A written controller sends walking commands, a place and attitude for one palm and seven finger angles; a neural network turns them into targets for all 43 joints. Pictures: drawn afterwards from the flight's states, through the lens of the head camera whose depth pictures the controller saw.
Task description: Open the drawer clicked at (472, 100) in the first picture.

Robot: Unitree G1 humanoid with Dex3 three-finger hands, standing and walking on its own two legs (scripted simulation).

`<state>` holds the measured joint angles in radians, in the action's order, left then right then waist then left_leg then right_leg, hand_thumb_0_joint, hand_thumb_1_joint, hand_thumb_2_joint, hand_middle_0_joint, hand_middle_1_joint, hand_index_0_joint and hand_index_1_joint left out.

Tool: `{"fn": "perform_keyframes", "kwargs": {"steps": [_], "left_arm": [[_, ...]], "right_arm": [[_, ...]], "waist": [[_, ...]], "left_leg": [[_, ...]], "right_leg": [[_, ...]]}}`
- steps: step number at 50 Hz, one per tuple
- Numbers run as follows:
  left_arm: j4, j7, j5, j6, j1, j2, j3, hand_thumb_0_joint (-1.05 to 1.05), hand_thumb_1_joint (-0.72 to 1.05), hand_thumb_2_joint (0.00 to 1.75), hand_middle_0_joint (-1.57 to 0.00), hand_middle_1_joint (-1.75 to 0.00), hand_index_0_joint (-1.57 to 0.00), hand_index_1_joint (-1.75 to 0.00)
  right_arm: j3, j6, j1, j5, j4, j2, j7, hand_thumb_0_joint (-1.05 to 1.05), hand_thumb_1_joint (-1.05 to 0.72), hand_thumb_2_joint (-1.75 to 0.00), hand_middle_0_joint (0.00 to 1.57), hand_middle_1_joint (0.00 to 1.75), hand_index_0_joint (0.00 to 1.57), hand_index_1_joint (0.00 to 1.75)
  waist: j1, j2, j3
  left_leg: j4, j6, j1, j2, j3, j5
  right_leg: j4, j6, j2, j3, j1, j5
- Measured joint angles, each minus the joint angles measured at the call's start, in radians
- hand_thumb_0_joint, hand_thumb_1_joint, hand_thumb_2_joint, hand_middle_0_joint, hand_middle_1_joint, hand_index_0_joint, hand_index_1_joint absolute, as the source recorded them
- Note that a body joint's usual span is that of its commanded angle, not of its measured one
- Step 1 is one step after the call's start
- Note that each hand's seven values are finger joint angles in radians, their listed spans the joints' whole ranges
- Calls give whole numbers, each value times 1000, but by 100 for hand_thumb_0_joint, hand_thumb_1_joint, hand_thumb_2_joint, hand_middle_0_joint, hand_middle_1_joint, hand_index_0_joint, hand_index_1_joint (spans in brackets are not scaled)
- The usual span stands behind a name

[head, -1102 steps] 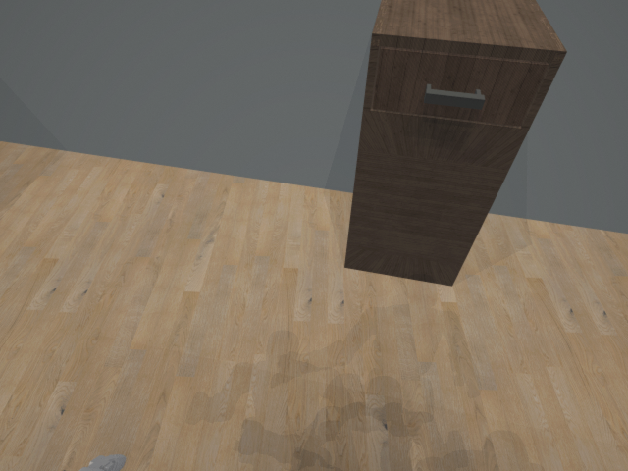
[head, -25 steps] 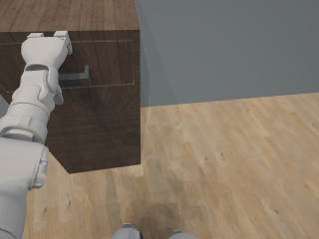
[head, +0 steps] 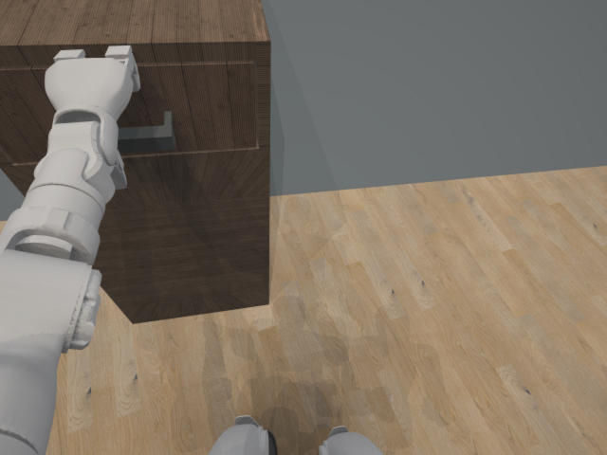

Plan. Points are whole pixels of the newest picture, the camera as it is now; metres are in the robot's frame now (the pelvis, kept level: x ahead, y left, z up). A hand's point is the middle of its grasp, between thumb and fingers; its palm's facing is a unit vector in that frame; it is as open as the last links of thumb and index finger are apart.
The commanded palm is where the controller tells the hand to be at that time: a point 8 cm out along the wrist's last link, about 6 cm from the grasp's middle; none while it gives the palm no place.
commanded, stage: lift the fingers back up to retry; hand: left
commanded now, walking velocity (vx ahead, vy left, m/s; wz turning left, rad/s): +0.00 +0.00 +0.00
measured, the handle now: (125, 130) +0.57 +0.23 +0.08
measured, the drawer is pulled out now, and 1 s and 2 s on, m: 0.00 0.00 0.00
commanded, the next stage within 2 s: re-aim the fingers above the handle in 0.70 s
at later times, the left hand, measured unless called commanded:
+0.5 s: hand (94, 135) +0.52 +0.25 +0.11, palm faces -0.01 -0.02 -1.00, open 13.1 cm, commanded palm +0.52 +0.24 +0.20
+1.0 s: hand (94, 127) +0.52 +0.25 +0.12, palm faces -0.04 -0.02 -1.00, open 13.3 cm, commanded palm +0.52 +0.24 +0.20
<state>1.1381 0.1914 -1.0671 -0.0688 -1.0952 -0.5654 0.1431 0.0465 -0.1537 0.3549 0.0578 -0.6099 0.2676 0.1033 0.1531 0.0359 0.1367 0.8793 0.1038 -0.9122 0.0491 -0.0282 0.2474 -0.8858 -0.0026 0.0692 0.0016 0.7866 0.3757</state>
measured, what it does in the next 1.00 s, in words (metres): shifts its weight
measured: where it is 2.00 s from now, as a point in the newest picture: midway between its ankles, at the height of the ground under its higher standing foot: outside the picture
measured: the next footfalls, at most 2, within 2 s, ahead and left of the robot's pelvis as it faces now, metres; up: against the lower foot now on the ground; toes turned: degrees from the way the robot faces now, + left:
none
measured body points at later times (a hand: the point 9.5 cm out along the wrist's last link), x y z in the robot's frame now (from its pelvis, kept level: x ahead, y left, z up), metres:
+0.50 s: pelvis +0.04 +0.00 +0.02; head +0.11 +0.01 +0.46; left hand +0.52 +0.25 +0.16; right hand +0.06 -0.27 -0.10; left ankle +0.10 +0.04 -0.68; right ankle +0.03 -0.13 -0.68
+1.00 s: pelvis +0.08 -0.03 +0.03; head +0.14 -0.03 +0.48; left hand +0.52 +0.25 +0.18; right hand +0.15 -0.30 -0.10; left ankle +0.10 +0.04 -0.68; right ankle +0.03 -0.13 -0.68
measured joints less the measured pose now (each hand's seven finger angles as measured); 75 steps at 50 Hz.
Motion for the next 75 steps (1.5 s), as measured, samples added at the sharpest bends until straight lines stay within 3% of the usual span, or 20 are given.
{"fn": "perform_keyframes", "kwargs": {"steps": [4,7,10,13,21,26,33,45,75], "left_arm": [[56,-33,-3,-15,8,-20,-10,0,-49,30,-32,-123,-28,-133],[38,-55,7,14,58,-52,-49,0,-49,30,-32,-123,-29,-129],[-63,-52,13,82,112,-72,-78,0,-49,30,-33,-126,-31,-126],[-89,-28,26,112,127,-65,-67,0,-49,30,-33,-125,-33,-125],[-136,1,42,63,176,2,-36,-1,-49,30,-38,-125,-41,-125],[-161,-37,56,51,211,12,-27,-1,-49,30,-37,-123,-45,-124],[-192,-82,66,87,253,5,-40,0,-49,30,-39,-122,-46,-123],[-288,-84,76,127,326,-3,-58,-1,-49,30,-38,-121,-42,-122],[-297,-114,79,161,379,-38,-136,0,-49,30,-35,-121,-37,-121]], "right_arm": [[2,8,1,-1,3,2,3,1,-90,-90,20,30,20,30],[-9,32,16,-4,10,1,7,1,-90,-90,20,30,20,30],[-31,58,48,-13,-8,-1,4,0,-90,-90,20,30,20,30],[-38,66,67,-16,-46,-2,-4,1,-90,-90,20,30,20,30],[-55,75,63,-26,-105,-8,-25,1,-90,-90,20,30,20,30],[-56,87,31,-24,-98,-13,-23,1,-90,-90,20,30,20,30],[-56,98,-9,-22,-67,-12,-22,1,-90,-90,20,30,20,30],[-81,59,-31,-25,-62,5,-46,0,-90,-90,20,30,20,30],[-77,-20,-52,-6,-58,6,-47,1,-90,-90,20,30,20,30]], "waist": [[12,5,-6],[14,11,-17],[-3,18,-19],[-19,18,-21],[-50,26,-17],[-60,28,-20],[-78,23,-26],[-113,25,-25],[-99,26,-13]], "left_leg": [[1,-1,0,-4,-2,8],[1,0,-8,-10,-5,10],[2,4,-12,-10,-1,0],[-5,2,2,-4,8,12],[-53,4,77,10,25,19],[-96,2,145,13,28,19],[-141,-6,215,14,31,23],[-146,-26,248,9,46,49],[-189,-40,310,-11,23,43]], "right_leg": [[6,-2,4,-4,-1,-5],[12,-3,10,-8,6,-9],[15,-2,11,-3,6,-5],[29,1,7,3,-13,2],[97,4,-3,14,-102,6],[147,7,-5,13,-172,2],[194,15,-5,10,-242,3],[210,37,4,20,-281,24],[242,51,19,-9,-327,10]]}}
